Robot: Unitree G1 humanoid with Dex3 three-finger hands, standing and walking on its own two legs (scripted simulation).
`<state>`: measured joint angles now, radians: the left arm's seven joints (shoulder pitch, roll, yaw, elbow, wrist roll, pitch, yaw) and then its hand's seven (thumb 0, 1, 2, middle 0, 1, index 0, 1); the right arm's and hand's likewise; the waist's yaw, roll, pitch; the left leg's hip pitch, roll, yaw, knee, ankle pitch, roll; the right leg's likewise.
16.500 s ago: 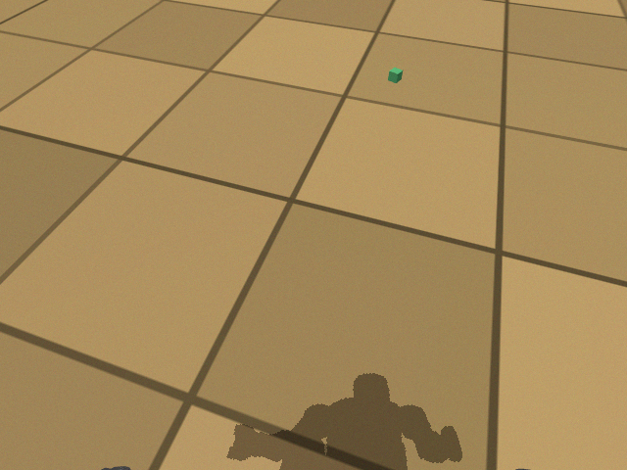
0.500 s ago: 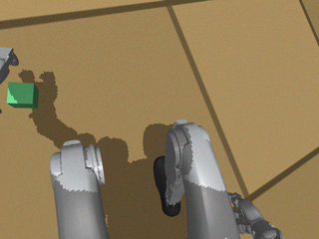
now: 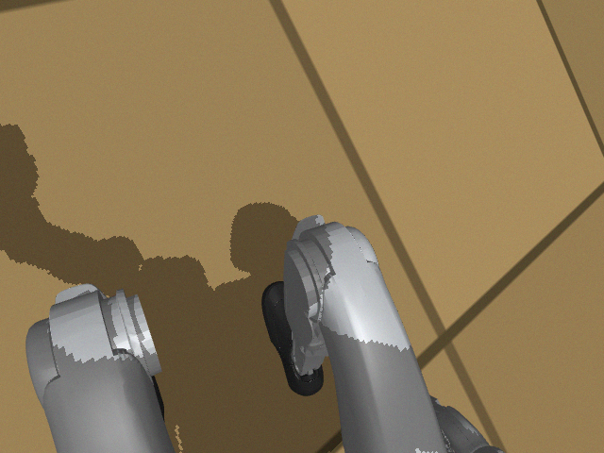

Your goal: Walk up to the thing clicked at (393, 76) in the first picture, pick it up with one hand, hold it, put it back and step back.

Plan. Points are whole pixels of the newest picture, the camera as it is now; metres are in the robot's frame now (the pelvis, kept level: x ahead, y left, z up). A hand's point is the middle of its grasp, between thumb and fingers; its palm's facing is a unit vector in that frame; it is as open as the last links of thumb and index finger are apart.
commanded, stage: rest palm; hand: left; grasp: from above
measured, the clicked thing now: out of the picture +0.46 +0.31 -0.27
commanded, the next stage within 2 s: close in 0.88 s
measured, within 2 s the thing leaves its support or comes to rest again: neither
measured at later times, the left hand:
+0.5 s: hand out of the picture +0.44 +0.31 -0.24, palm faces -0.48 -0.07 -0.87, open 13.4 cm
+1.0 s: hand out of the picture +0.44 +0.30 -0.26, palm faces -0.50 -0.07 -0.86, open 13.3 cm
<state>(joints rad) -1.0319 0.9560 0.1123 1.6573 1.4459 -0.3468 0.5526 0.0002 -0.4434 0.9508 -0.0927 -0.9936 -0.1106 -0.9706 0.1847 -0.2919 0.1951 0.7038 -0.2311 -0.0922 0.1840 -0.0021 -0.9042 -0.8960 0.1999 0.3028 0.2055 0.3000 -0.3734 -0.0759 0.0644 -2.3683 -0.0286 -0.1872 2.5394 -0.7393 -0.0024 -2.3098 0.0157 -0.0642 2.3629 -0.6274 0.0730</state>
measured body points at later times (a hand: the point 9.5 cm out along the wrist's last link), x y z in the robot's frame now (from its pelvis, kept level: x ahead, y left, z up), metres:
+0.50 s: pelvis +0.00 +0.00 +0.00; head +0.27 +0.12 +0.34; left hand +0.46 +0.31 -0.19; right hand +0.07 -0.27 -0.06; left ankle +0.06 +0.12 -0.27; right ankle +0.12 -0.14 -0.27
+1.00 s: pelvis +0.00 +0.00 -0.01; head +0.27 +0.12 +0.33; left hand +0.46 +0.30 -0.21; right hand +0.05 -0.26 -0.06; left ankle +0.06 +0.12 -0.27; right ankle +0.12 -0.14 -0.27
